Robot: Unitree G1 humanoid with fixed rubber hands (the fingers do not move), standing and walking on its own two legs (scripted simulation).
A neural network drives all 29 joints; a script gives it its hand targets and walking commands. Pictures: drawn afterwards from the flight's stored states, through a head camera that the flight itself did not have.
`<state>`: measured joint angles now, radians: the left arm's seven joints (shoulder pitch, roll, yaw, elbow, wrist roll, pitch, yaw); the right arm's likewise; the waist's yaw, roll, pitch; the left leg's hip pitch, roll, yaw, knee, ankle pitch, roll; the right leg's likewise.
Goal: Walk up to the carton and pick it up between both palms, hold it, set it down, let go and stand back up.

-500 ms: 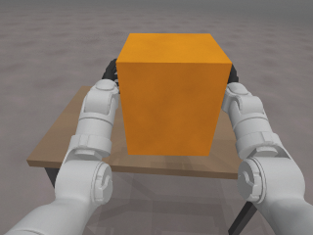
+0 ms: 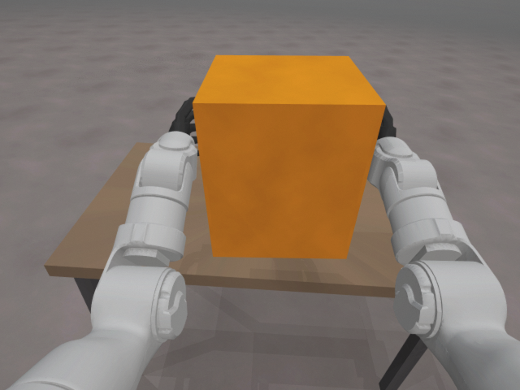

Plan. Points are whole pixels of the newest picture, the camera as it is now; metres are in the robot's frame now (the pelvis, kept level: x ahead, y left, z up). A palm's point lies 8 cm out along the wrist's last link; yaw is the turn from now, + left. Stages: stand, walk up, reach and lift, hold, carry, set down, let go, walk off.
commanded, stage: hold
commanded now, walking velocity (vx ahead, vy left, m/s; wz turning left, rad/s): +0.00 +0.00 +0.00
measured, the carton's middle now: (280, 156) +0.40 +0.02 +0.23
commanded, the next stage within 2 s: set down in 0.16 s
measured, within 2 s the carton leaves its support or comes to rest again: neither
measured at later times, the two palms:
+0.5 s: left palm (178, 138) +0.39 +0.18 +0.25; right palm (377, 139) +0.41 -0.12 +0.27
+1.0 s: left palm (186, 147) +0.44 +0.18 +0.21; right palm (363, 149) +0.45 -0.12 +0.23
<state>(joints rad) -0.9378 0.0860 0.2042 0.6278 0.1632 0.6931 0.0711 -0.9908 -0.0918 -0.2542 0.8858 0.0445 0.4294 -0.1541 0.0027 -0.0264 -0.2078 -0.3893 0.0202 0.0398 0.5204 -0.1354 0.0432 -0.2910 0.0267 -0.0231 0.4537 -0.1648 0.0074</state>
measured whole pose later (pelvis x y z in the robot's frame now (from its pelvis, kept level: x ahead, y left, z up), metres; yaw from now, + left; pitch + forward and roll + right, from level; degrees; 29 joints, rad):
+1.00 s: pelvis +0.03 +0.00 +0.00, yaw +0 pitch +0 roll -2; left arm -0.91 0.07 0.26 0.65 0.26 0.50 0.02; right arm -0.94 -0.04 -0.31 0.91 0.04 0.20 -0.16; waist 0.00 -0.08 -0.10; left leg -0.32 0.02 0.04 0.51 -0.18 0.04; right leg -0.22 0.03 -0.02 0.42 -0.20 0.01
